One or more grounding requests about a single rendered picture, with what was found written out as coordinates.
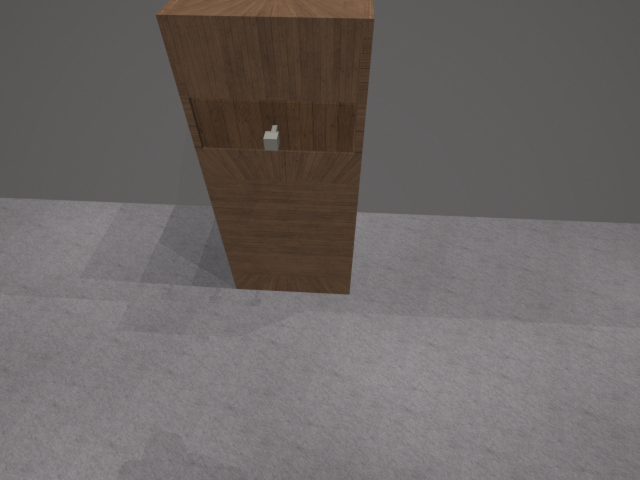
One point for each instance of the drawer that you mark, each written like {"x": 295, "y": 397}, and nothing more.
{"x": 302, "y": 125}

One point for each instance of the handle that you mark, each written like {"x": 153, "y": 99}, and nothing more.
{"x": 271, "y": 139}

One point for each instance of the cabinet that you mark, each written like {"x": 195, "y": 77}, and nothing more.
{"x": 287, "y": 218}

